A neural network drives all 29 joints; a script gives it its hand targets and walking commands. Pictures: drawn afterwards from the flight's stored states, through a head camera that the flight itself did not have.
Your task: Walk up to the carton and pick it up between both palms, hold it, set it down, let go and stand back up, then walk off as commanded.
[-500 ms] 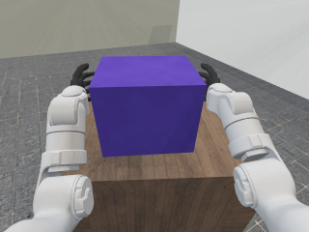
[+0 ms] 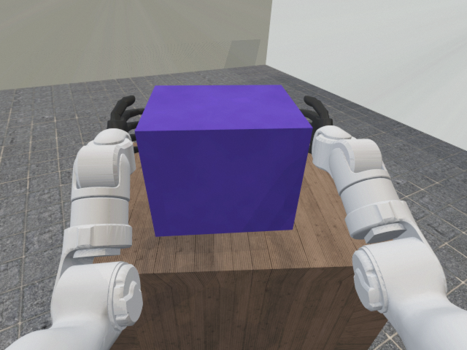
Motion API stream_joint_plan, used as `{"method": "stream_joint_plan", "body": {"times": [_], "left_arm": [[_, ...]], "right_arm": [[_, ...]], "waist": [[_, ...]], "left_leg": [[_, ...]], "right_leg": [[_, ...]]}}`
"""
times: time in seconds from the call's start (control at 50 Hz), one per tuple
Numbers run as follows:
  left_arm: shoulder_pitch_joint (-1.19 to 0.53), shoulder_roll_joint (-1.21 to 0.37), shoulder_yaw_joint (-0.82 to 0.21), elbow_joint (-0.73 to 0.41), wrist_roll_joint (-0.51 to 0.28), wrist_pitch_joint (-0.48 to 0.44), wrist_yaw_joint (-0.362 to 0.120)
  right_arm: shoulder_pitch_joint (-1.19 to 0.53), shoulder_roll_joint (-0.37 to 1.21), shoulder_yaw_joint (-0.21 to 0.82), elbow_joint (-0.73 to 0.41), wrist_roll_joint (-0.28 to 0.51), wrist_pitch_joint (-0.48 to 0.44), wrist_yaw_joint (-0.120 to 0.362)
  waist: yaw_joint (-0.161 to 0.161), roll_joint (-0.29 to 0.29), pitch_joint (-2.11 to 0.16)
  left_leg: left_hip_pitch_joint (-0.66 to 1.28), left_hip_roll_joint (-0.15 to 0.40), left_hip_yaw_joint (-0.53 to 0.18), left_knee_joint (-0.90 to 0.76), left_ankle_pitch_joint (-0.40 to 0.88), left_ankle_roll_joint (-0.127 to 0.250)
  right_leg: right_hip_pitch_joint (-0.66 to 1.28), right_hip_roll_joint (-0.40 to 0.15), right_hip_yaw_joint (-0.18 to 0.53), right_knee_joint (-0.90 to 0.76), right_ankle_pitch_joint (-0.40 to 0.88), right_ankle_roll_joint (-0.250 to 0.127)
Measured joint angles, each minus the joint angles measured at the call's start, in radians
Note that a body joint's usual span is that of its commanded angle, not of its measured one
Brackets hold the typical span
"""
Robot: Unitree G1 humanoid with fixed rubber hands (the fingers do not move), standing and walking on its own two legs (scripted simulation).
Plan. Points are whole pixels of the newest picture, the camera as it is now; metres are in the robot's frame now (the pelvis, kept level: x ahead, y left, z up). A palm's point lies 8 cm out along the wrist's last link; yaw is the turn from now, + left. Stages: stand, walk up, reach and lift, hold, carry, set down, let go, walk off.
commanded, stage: hold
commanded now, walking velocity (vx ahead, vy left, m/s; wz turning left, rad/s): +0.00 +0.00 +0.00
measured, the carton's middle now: (222, 156) +0.40 +0.00 +0.22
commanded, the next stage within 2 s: set down in 0.72 s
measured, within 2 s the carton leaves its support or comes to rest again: neither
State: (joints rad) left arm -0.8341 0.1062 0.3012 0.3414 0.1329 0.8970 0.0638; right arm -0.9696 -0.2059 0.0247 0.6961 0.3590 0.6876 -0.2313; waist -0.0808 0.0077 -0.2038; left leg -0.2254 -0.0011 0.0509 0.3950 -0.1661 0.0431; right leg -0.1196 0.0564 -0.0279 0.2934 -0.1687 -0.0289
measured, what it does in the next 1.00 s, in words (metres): stands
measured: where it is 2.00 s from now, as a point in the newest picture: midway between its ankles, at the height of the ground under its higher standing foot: outside the picture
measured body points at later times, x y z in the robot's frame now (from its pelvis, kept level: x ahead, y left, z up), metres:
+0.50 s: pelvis +0.00 +0.00 +0.00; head -0.08 +0.02 +0.44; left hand +0.39 +0.17 +0.26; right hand +0.39 -0.16 +0.26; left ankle +0.03 +0.08 -0.75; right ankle -0.01 -0.10 -0.75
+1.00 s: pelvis +0.00 +0.00 +0.00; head -0.07 +0.01 +0.44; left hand +0.40 +0.18 +0.27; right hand +0.40 -0.15 +0.27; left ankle +0.03 +0.08 -0.75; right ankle -0.01 -0.10 -0.75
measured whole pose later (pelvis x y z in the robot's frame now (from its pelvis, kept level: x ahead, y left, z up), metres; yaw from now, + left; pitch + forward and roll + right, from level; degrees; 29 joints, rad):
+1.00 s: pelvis +0.00 +0.00 +0.00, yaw +0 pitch -3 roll -1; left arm -0.92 0.12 0.39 0.50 0.18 0.70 0.00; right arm -0.98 -0.09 -0.16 0.73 0.19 0.55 -0.22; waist -0.07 -0.01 -0.14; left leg -0.16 -0.01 0.05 0.36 -0.15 0.04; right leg -0.07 0.05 -0.03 0.29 -0.18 -0.03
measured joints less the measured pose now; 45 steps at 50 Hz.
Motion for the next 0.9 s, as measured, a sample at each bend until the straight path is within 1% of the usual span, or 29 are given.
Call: {"method": "stream_joint_plan", "body": {"times": [0.12,0.44,0.74,0.82,0.9], "left_arm": [[0.003,0.005,-0.007,-0.002,-0.004,-0.002,-0.001],[0.005,0.004,-0.008,-0.006,-0.004,-0.003,0.000],[0.013,0.002,-0.005,-0.017,-0.006,-0.002,-0.001],[0.010,-0.007,0.024,-0.022,-0.012,-0.018,-0.003],[-0.019,-0.007,0.050,0.021,-0.001,-0.068,-0.015]], "right_arm": [[0.001,-0.006,0.015,-0.005,0.002,0.000,0.000],[0.001,-0.002,0.004,-0.007,0.001,0.001,-0.001],[0.009,-0.007,0.020,-0.025,0.004,0.008,-0.004],[0.022,0.015,-0.022,-0.055,-0.011,0.007,-0.014],[0.020,0.047,-0.076,-0.048,-0.052,-0.029,-0.013]], "waist": [[0.000,0.000,0.003],[-0.001,-0.001,0.000],[-0.001,0.000,0.000],[0.007,-0.007,0.009],[0.017,-0.011,0.017]], "left_leg": [[-0.001,0.001,0.000,-0.001,0.002,-0.001],[-0.005,0.001,-0.003,0.000,0.001,-0.002],[-0.002,0.001,-0.002,0.001,-0.002,-0.001],[0.013,-0.001,0.004,-0.010,0.001,-0.001],[0.023,-0.004,0.006,-0.018,0.005,-0.001]], "right_leg": [[-0.001,0.001,0.000,-0.002,0.002,0.000],[-0.003,0.001,-0.002,-0.003,0.002,-0.001],[-0.001,0.002,0.001,-0.001,-0.001,-0.001],[0.005,-0.001,0.006,0.003,-0.004,-0.001],[0.010,-0.004,0.008,0.007,-0.007,-0.001]]}}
